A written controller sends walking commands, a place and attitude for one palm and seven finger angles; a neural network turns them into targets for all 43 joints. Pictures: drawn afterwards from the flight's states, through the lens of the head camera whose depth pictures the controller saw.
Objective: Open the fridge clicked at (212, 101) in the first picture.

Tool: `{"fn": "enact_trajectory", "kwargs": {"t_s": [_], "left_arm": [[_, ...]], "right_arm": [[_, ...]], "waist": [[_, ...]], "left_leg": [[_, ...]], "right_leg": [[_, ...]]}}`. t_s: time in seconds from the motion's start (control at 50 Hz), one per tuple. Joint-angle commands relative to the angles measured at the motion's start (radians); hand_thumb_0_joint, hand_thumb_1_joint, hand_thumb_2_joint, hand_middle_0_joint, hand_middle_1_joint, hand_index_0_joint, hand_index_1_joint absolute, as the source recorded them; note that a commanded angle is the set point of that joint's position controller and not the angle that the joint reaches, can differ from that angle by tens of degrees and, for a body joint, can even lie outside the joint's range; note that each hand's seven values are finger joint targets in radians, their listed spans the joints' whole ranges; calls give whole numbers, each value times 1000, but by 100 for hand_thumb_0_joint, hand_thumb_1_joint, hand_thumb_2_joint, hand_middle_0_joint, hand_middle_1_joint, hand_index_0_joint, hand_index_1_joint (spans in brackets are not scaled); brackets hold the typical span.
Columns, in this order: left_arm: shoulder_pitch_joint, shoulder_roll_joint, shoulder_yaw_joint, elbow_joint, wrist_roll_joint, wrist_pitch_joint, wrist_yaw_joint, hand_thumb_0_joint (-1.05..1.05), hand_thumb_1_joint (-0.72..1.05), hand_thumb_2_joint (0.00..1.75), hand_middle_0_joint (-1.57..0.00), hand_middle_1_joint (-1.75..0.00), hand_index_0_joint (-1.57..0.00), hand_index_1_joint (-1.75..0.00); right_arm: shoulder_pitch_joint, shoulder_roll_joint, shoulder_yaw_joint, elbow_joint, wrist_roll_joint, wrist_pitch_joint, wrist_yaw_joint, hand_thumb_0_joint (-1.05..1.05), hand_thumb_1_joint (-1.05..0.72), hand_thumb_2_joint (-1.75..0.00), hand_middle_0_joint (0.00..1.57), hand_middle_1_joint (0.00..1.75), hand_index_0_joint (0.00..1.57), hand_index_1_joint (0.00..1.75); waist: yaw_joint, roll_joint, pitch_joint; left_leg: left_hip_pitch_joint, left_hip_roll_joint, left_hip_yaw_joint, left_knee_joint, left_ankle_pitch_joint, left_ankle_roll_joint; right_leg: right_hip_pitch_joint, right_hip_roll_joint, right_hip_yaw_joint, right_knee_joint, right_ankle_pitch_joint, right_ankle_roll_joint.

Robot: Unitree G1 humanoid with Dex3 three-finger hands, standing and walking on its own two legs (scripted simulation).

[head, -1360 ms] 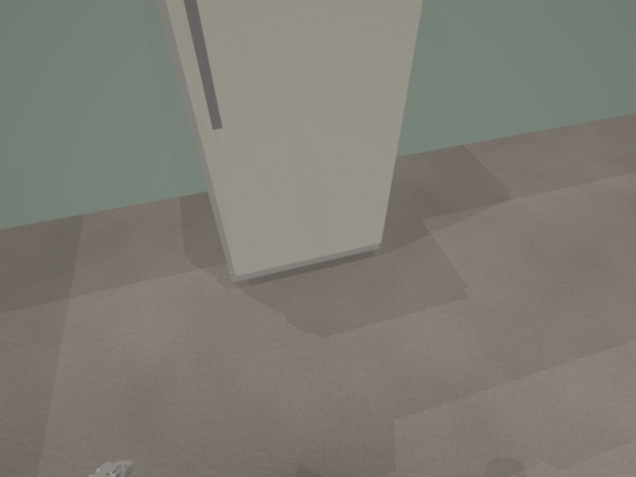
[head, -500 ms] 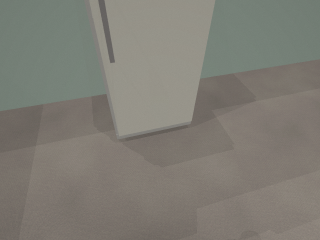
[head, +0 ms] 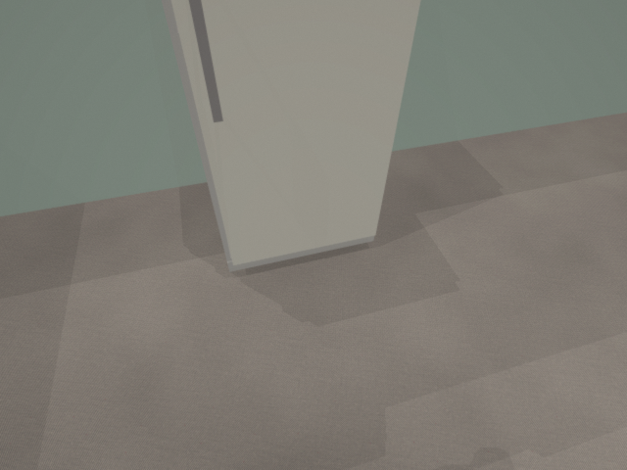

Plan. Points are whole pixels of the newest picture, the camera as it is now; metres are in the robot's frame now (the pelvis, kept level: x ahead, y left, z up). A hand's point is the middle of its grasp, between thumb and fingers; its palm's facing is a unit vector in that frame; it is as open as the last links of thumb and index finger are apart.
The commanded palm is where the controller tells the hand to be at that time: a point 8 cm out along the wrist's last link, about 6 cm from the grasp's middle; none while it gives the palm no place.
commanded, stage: look at it before walking up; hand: left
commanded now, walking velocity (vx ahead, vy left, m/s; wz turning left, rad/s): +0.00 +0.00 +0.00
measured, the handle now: (201, 36) +0.92 +0.31 +0.16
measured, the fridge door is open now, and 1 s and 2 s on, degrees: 0 0 0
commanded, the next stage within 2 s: walk to a spot facing it in 0.08 s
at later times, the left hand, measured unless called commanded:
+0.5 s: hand out of the picture +0.08 +0.20 -0.18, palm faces -0.12 -0.97 -0.21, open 7.4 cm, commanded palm none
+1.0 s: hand (264, 397) +0.27 +0.10 -0.19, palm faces -0.25 -0.95 -0.15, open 7.4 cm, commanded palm none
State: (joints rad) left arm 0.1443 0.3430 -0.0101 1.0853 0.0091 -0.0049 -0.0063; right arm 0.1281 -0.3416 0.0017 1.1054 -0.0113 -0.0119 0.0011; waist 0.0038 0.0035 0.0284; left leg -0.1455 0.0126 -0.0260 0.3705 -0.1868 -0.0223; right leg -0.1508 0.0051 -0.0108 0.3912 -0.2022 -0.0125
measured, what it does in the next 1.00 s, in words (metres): walks ahead, turning right: right foot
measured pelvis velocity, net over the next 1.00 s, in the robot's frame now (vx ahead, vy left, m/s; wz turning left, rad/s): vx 0.20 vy -0.06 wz -0.30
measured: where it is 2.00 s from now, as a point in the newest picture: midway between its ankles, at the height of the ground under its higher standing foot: outside the picture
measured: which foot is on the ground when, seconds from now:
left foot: down 0.00-0.66, up 0.68-1.00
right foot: down 0.00-0.42, up 0.44-0.64, down 0.66-1.00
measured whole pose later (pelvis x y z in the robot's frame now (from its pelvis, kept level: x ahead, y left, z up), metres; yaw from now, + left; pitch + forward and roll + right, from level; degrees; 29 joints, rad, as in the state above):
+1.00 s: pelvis +0.20 -0.06 -0.01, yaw -17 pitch -1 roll -2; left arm 0.30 0.18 0.03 1.02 0.03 -0.04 0.00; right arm 0.18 -0.17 -0.05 0.98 -0.02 -0.02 0.01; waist 0.00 0.00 0.01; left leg -0.50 0.11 0.08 0.80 -0.24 -0.04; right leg -0.14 0.05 -0.05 0.43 -0.27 -0.03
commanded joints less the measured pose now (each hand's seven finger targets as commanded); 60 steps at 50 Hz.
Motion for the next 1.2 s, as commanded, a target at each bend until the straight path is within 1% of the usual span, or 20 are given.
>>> {"fn": "enact_trajectory", "kwargs": {"t_s": [0.0, 0.16, 0.22, 0.32, 0.36, 0.4, 0.42, 0.5, 0.56, 0.6, 0.62, 0.64, 0.68, 0.76, 0.94, 1.0, 1.02, 1.06, 1.08, 1.18], "left_arm": [[-51, 210, 48, -59, 2, -22, 15, 0, 90, 90, -20, -30, -20, -30], [-49, 213, 48, -59, 1, -25, 16, 0, 90, 90, -20, -30, -20, -30], [39, 94, 29, -33, 4, 6, 15, 0, 90, 90, -20, -30, -20, -30], [75, 122, 62, -88, 12, 25, -7, 0, 90, 90, -20, -30, -20, -30], [67, 93, 69, -119, 10, 19, -15, 0, 90, 90, -20, -30, -20, -30], [8, 21, 66, -169, 7, 3, -25, 0, 90, 90, -20, -30, -20, -30], [-58, 29, 70, -200, 9, -6, -27, 0, 90, 90, -20, -30, -20, -30], [-38, -37, 77, -210, 9, -10, -45, 0, 90, 90, -20, -30, -20, -30], [72, -70, 80, -174, 9, -9, -57, 0, 90, 90, -20, -30, -20, -30], [306, -11, 102, -97, 17, -19, -47, 0, 90, 90, -20, -30, -20, -30], [430, 116, 134, -74, 21, -34, -25, 0, 90, 90, -20, -30, -20, -30], [457, 173, 145, -74, 4, -37, -8, 0, 90, 90, -20, -30, -20, -30], [335, 123, 136, -107, -2, -32, 6, 0, 90, 90, -20, -30, -20, -30], [143, 20, 102, -153, 18, -40, 13, 0, 90, 90, -20, -30, -20, -30], [198, -16, 79, -92, 19, -50, 27, 0, 90, 90, -20, -30, -20, -30], [193, -33, 72, -78, 9, -36, 35, 0, 90, 90, -20, -30, -20, -30], [201, -46, 70, -75, 8, -29, 38, 0, 90, 90, -20, -30, -20, -30], [270, -104, 64, -90, -5, -16, 35, 0, 90, 90, -20, -30, -20, -30], [234, -84, 61, -98, 3, -11, 40, 0, 90, 90, -20, -30, -20, -30], [126, -81, 87, -113, 12, 10, 29, 0, 90, 90, -20, -30, -20, -30]], "right_arm": [[-43, -202, -36, -60, 1, -20, -13, 0, -90, -90, 20, 30, 20, 30], [-43, -202, -35, -58, 2, -20, -14, 0, -90, -90, 20, 30, 20, 30], [41, -71, -9, -34, -10, 1, -11, 0, -90, -90, 20, 30, 20, 30], [102, -88, -38, -71, -15, 4, -11, 0, -90, -90, 20, 30, 20, 30], [150, -97, -51, -77, -14, -9, -15, 0, -90, -90, 20, 30, 20, 30], [249, -155, -75, -66, -14, -29, -26, 0, -90, -90, 20, 30, 20, 30], [288, -149, -81, -64, -9, -42, -28, 0, -90, -90, 20, 30, 20, 30], [232, -85, -75, -77, -18, -58, -31, 0, -90, -90, 20, 30, 20, 30], [175, -82, -80, -91, -20, -57, -27, 0, -90, -90, 20, 30, 20, 30], [166, -76, -84, -97, -6, -55, -19, 0, -90, -90, 20, 30, 20, 30], [163, -6, -66, -129, 7, -56, -3, 0, -90, -90, 20, 30, 20, 30], [107, 32, -59, -185, 5, -60, -5, 0, -90, -90, 20, 30, 20, 30], [47, 25, -71, -182, 3, -54, -7, 0, -90, -90, 20, 30, 20, 30], [147, 63, -72, -134, -17, -15, -1, 0, -90, -90, 20, 30, 20, 30], [93, 129, -51, -153, -3, -18, 7, 0, -90, -90, 20, 30, 20, 30], [134, 130, -42, -122, -2, -29, -2, 0, -90, -90, 20, 30, 20, 30], [194, 96, -48, -104, -4, -34, -3, 0, -90, -90, 20, 30, 20, 30], [280, -47, -72, -102, -12, -29, -12, 0, -90, -90, 20, 30, 20, 30], [267, -35, -67, -103, -9, -13, -21, 0, -90, -90, 20, 30, 20, 30], [166, 9, -71, -138, -9, -8, -30, 0, -90, -90, 20, 30, 20, 30]], "waist": [[-3, -3, -36], [-3, -10, -60], [3, -35, -50], [-7, -60, 85], [-31, 18, 113], [-79, 239, 106], [-100, 212, 105], [-37, 128, 101], [18, 138, 40], [128, -7, -66], [178, -302, -145], [163, -377, -138], [115, -129, -33], [-10, -73, 35], [6, -101, 1], [-6, -84, -4], [-23, -2, -23], [-17, 344, -97], [-22, 261, -78], [-4, 80, -44]], "left_leg": [[-7, 96, -83, -62, 71, 44], [10, 98, -78, -50, 112, 42], [-3, 83, -16, 6, -89, 19], [-91, 74, 18, 65, -366, 31], [-30, 128, -47, 12, -419, 65], [135, 336, -295, -186, -448, 168], [201, 415, -338, -214, -316, 224], [163, 381, -76, -128, 70, 189], [20, 296, 111, -4, 91, 113], [-125, 207, 236, 349, 181, 53], [-386, 128, 274, 665, -129, 1], [-555, 55, 174, 902, -397, -12], [-574, 140, 64, 948, -275, 2], [-384, 155, 63, 805, -133, -21], [-297, 94, 103, 380, -60, -13], [-140, 51, 120, 177, 63, -1], [-46, 62, 82, 110, 159, 8], [121, 372, -309, -6, 562, 183], [74, 393, -361, -55, 499, 243], [-42, 256, -213, -76, 339, 199]], "right_leg": [[-13, -126, 125, -95, 38, -21], [10, -131, 121, -89, 102, -22], [-28, -118, 160, -96, -138, -18], [-194, -103, 261, -95, -442, -70], [-311, -52, 224, 21, -422, -67], [-504, 48, 22, 374, -273, -18], [-596, -13, 28, 522, -310, -6], [-527, -113, 8, 504, -275, 11], [-215, -56, -106, 288, -147, -1], [129, 15, -147, 156, -17, -30], [329, -229, 227, 12, -145, -121], [316, -419, 638, -141, -69, -210], [157, -380, 533, -148, -159, -240], [-194, -270, 291, -191, -157, -168], [-48, -238, 116, -122, 184, -147], [-34, -198, 27, -24, 233, -87], [-50, -170, -3, 94, 215, -56], [-263, -20, -114, 462, -374, 49], [-281, -25, -44, 588, -460, 50], [-341, -83, 7, 728, -234, 71]]}}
